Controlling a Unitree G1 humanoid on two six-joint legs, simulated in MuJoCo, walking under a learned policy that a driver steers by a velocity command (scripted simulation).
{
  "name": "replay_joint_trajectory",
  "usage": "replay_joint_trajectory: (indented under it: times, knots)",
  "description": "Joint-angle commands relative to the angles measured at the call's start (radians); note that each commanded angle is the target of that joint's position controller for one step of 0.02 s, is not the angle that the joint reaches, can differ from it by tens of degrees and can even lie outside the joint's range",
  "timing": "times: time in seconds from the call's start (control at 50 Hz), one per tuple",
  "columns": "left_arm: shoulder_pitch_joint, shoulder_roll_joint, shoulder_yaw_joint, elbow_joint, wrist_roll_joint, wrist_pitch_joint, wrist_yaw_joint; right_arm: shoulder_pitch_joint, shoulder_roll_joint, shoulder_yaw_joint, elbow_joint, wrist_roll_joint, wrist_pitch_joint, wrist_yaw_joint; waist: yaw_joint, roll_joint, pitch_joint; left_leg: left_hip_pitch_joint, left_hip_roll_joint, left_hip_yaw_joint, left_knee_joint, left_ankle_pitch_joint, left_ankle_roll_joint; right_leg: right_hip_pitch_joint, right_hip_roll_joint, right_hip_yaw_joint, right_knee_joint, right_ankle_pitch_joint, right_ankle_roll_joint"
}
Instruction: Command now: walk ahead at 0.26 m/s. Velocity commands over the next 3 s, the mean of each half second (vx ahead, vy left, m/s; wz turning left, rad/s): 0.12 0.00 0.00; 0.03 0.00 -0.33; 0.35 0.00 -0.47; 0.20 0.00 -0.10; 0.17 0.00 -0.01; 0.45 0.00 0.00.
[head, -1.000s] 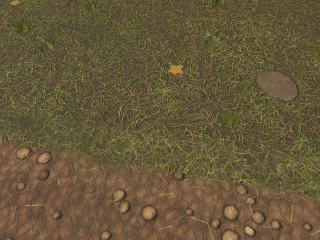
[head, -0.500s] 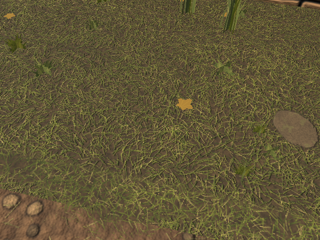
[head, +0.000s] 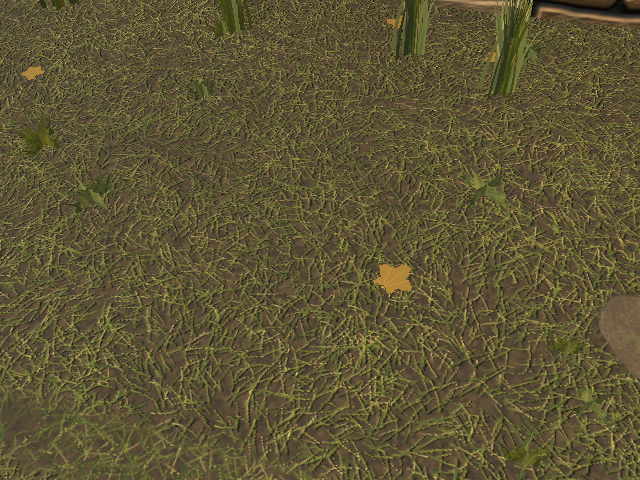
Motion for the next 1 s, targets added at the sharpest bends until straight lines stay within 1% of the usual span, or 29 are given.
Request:
replay_joint_trajectory:
  times: [0.02, 0.12, 0.16, 0.2, 0.22, 0.24, 0.26, 0.28, 0.3, 0.34, 0.38, 0.4, 0.42, 0.46, 0.54, 0.6, 0.7, 0.74, 0.78, 0.8, 0.82, 0.84, 0.86, 0.9, 0.92, 0.94, 0.96, 0.98, 1.0]
  knots:
    - [-0.09, 0.151, 0.031, -0.062, -0.004, -0.01, 0.018, 0.056, -0.021, -0.002, -0.027, -0.006, 0.0, -0.002, -0.056, -0.122, -0.083, 0.119, 0.0, 0.016, -0.18, 0.168, -0.017, -0.019, -0.213, 0.061, -0.1, 0.649, -0.137]
    - [-0.029, 0.166, 0.031, -0.01, -0.013, 0.019, 0.027, -0.064, -0.036, -0.004, -0.047, -0.002, -0.003, 0.014, 0.0, -0.124, -0.09, 0.175, -0.038, 0.011, -0.399, 0.285, -0.003, 0.085, -0.243, 0.082, -0.06, 0.533, -0.125]
    - [-0.043, 0.167, 0.032, 0.001, -0.02, 0.031, 0.03, -0.07, -0.054, -0.01, -0.05, -0.009, -0.008, 0.019, -0.01, -0.126, -0.085, 0.196, -0.049, 0.01, -0.455, 0.233, 0.022, 0.116, -0.259, 0.111, 0.002, 0.503, -0.113]
    - [-0.039, 0.141, 0.024, 0.012, -0.025, 0.039, 0.033, 0.004, -0.081, -0.023, -0.018, -0.021, -0.014, 0.018, -0.05, -0.088, -0.11, 0.348, -0.057, 0.014, -0.595, 0.416, 0.059, 0.104, -0.202, 0.107, 0.116, 0.407, -0.055]
    - [0.014, 0.113, 0.014, 0.011, 0.0, 0.031, 0.033, 0.029, -0.148, -0.037, -0.017, -0.031, -0.015, 0.009, -0.023, -0.005, -0.172, 0.509, 0.043, -0.073, -0.54, 0.803, 0.101, 0.032, -0.137, 0.076, 0.213, 0.267, -0.005]
    - [0.133, 0.052, -0.005, 0.036, 0.011, 0.022, 0.029, 0.035, -0.141, -0.032, -0.013, -0.036, -0.003, 0.002, 0.024, 0.124, -0.272, 0.717, 0.176, -0.204, -0.483, 0.959, 0.226, -0.118, -0.075, 0.052, 0.328, -0.057, 0.053]
    - [0.103, 0.059, -0.009, 0.047, 0.002, 0.031, 0.031, 0.048, -0.056, -0.012, -0.005, -0.025, 0.013, 0.004, -0.021, 0.146, -0.303, 0.704, 0.22, -0.273, -0.515, 0.854, 0.288, -0.147, -0.056, 0.063, 0.397, -0.331, 0.084]
    - [0.041, 0.085, -0.002, 0.031, -0.013, 0.051, 0.035, 0.031, -0.019, 0.002, 0.006, -0.019, 0.021, 0.008, -0.026, 0.14, -0.267, 0.645, 0.211, -0.298, -0.564, 0.649, 0.287, -0.177, -0.067, 0.081, 0.422, -0.445, 0.095]
    - [0.005, 0.093, 0.002, 0.026, -0.019, 0.073, 0.043, -0.001, -0.025, 0.004, 0.007, -0.019, 0.026, 0.011, -0.024, 0.115, -0.223, 0.58, 0.196, -0.303, -0.605, 0.466, 0.263, -0.187, -0.08, 0.088, 0.42, -0.447, 0.1]
    - [0.006, 0.095, 0.007, 0.038, -0.009, 0.108, 0.055, -0.11, -0.065, -0.004, -0.005, -0.02, 0.031, 0.009, 0.016, 0.11, -0.158, 0.406, 0.159, -0.258, -0.666, 0.222, 0.203, -0.095, -0.102, 0.091, 0.323, -0.299, 0.101]
    - [0.037, 0.081, 0.004, 0.068, 0.005, 0.116, 0.056, -0.162, -0.059, -0.004, 0.0, -0.014, 0.039, 0.004, 0.048, 0.098, -0.129, 0.278, 0.065, -0.144, -0.68, 0.003, 0.122, 0.053, -0.086, 0.062, 0.145, -0.077, 0.084]
    - [0.021, 0.101, 0.006, 0.066, 0.013, 0.118, 0.055, -0.132, -0.055, -0.004, 0.016, -0.011, 0.04, 0.003, 0.024, 0.068, -0.103, 0.258, 0.027, -0.102, -0.678, -0.117, 0.083, 0.053, -0.103, 0.075, 0.112, -0.059, 0.067]
    - [0.01, 0.132, 0.013, 0.069, 0.005, 0.116, 0.055, -0.126, -0.05, -0.004, 0.02, -0.01, 0.042, 0.0, -0.005, 0.007, -0.05, 0.293, -0.015, -0.056, -0.669, -0.18, 0.055, -0.05, -0.111, 0.077, 0.104, -0.192, 0.043]
    - [-0.038, 0.099, 0.006, 0.074, -0.002, 0.096, 0.055, -0.126, -0.033, 0.001, 0.034, -0.016, 0.034, -0.005, -0.02, -0.051, -0.024, 0.385, -0.032, -0.044, -0.604, -0.043, 0.049, -0.125, -0.113, 0.083, 0.076, -0.221, 0.038]
    - [-0.033, 0.098, 0.006, 0.099, -0.007, 0.063, 0.052, -0.098, -0.035, -0.005, 0.076, -0.005, 0.025, -0.01, -0.025, -0.072, -0.1, 0.501, -0.036, -0.01, -0.5, 0.352, 0.082, -0.079, -0.116, 0.091, 0.087, 0.005, 0.059]
    - [-0.077, 0.139, 0.018, 0.068, -0.023, 0.072, 0.054, -0.104, -0.078, -0.024, 0.082, -0.001, 0.038, -0.026, -0.032, -0.074, -0.1, 0.529, -0.033, 0.017, -0.462, 0.396, 0.089, -0.105, -0.112, 0.117, 0.128, 0.113, 0.037]
    - [-0.077, 0.143, 0.035, 0.018, -0.028, 0.093, 0.066, -0.071, -0.086, -0.047, 0.093, -0.001, 0.072, -0.048, -0.033, -0.047, -0.094, 0.53, 0.006, 0.027, -0.449, 0.345, 0.11, -0.184, -0.107, 0.169, 0.214, 0.088, 0.011]
    - [-0.075, 0.134, 0.038, -0.004, -0.028, 0.1, 0.07, -0.051, -0.097, -0.054, 0.096, -0.005, 0.076, -0.053, -0.04, -0.011, -0.111, 0.55, 0.066, -0.018, -0.483, 0.325, 0.139, -0.227, -0.091, 0.158, 0.278, 0.035, 0.018]
    - [-0.062, 0.111, 0.038, -0.022, -0.027, 0.11, 0.069, -0.032, -0.122, -0.061, 0.101, -0.009, 0.075, -0.057, -0.042, 0.084, -0.146, 0.57, 0.193, -0.122, -0.567, 0.334, 0.205, -0.25, -0.049, 0.082, 0.422, -0.084, 0.049]
    - [-0.044, 0.103, 0.04, -0.027, -0.024, 0.118, 0.065, -0.066, -0.126, -0.059, 0.09, -0.01, 0.072, -0.062, -0.032, 0.161, -0.16, 0.537, 0.281, -0.188, -0.61, 0.353, 0.253, -0.24, -0.045, 0.041, 0.549, -0.325, 0.062]
    - [-0.061, 0.119, 0.047, -0.041, -0.022, 0.127, 0.059, -0.078, -0.129, -0.055, 0.081, -0.016, 0.066, -0.066, -0.048, 0.163, -0.148, 0.493, 0.342, -0.225, -0.652, 0.358, 0.292, -0.257, -0.072, 0.046, 0.689, -0.481, 0.07]
    - [-0.073, 0.118, 0.049, -0.059, -0.027, 0.138, 0.055, -0.112, -0.146, -0.056, 0.074, -0.016, 0.058, -0.069, -0.035, 0.132, -0.126, 0.448, 0.351, -0.208, -0.673, 0.32, 0.281, -0.258, -0.118, 0.082, 0.722, -0.52, 0.069]
    - [-0.052, 0.106, 0.048, -0.061, -0.032, 0.147, 0.051, -0.184, -0.166, -0.06, 0.063, -0.007, 0.051, -0.069, 0.003, 0.115, -0.107, 0.382, 0.309, -0.133, -0.679, 0.264, 0.227, -0.199, -0.153, 0.1, 0.637, -0.474, 0.06]
    - [0.04, 0.109, 0.059, -0.02, -0.025, 0.152, 0.041, -0.276, -0.168, -0.062, 0.058, 0.016, 0.056, -0.061, 0.066, 0.102, -0.108, 0.278, 0.203, 0.044, -0.614, 0.226, 0.136, -0.002, -0.107, 0.016, 0.389, -0.207, 0.036]
    - [0.083, 0.115, 0.07, 0.002, -0.015, 0.154, 0.031, -0.258, -0.139, -0.058, 0.074, 0.026, 0.066, -0.055, 0.076, 0.056, -0.102, 0.24, 0.16, 0.119, -0.521, 0.13, 0.093, 0.065, -0.055, -0.02, 0.277, -0.114, 0.016]
    - [0.126, 0.136, 0.082, 0.014, -0.014, 0.153, 0.027, -0.193, -0.085, -0.048, 0.099, 0.021, 0.079, -0.045, 0.075, -0.095, -0.071, 0.096, 0.087, 0.202, -0.349, -0.124, 0.029, 0.158, -0.069, 0.073, 0.158, -0.11, -0.033]
    - [0.124, 0.252, 0.099, -0.035, -0.019, 0.143, 0.041, -0.18, -0.031, -0.032, 0.072, -0.008, 0.088, -0.033, 0.038, -0.381, -0.017, -0.157, -0.038, 0.225, -0.017, -0.441, -0.058, 0.168, -0.336, 0.537, 0.003, -0.108, -0.159]
    - [0.113, 0.288, 0.092, -0.071, 0.019, 0.104, 0.028, -0.313, -0.056, -0.039, -0.001, 0.002, 0.069, -0.029, 0.071, -0.341, -0.045, -0.194, -0.087, -0.001, 0.082, -0.411, -0.023, 0.046, -0.403, 0.781, -0.155, -0.407, -0.284]
    - [0.047, 0.261, 0.088, -0.087, 0.021, 0.07, 0.028, -0.336, -0.103, -0.051, -0.011, 0.027, 0.052, -0.028, 0.04, -0.247, 0.013, -0.232, -0.06, -0.049, 0.09, -0.278, 0.013, 0.046, -0.383, 0.753, -0.214, -0.656, -0.247]
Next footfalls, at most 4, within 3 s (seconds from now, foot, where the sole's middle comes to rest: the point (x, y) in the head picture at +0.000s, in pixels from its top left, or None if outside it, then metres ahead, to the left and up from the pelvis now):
0.20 left None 0.24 0.14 -0.78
0.40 right None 0.13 -0.11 -0.78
1.50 left None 0.46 0.00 -0.78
1.90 right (500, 448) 0.54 -0.29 -0.78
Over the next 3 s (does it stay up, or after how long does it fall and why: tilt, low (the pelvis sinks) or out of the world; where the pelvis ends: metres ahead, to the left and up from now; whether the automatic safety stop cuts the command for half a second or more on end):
stays up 0.82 -0.25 -0.02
